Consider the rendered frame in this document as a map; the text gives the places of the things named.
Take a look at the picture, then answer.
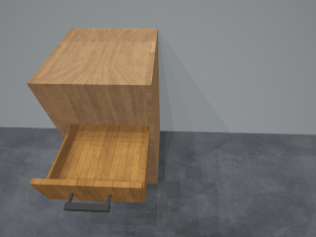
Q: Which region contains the drawer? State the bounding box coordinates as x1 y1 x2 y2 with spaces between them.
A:
30 123 151 203

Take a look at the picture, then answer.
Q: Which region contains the handle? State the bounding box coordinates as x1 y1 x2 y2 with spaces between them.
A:
63 193 112 213

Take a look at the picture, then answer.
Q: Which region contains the cabinet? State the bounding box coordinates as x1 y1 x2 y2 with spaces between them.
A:
27 28 160 185

